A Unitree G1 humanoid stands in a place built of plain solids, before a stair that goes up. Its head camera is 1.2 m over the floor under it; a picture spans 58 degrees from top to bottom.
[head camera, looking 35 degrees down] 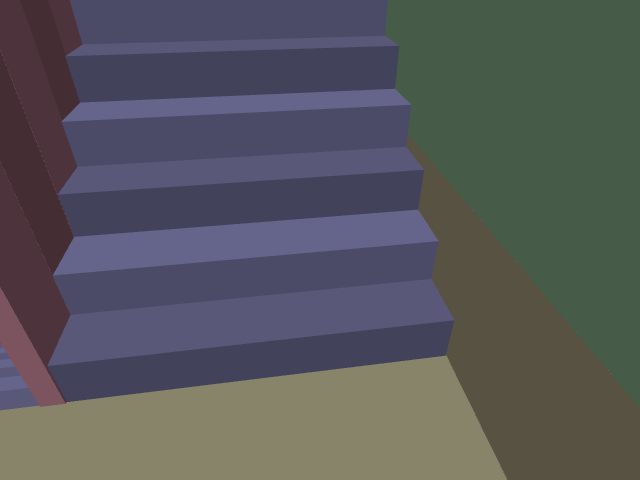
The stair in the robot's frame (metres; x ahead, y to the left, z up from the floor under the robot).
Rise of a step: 0.17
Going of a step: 0.21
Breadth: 1.25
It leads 8 degrees to the left of straight ahead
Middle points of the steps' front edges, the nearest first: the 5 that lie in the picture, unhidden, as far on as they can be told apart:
0.92 0.18 0.17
1.13 0.21 0.34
1.34 0.24 0.51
1.55 0.27 0.68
1.76 0.30 0.85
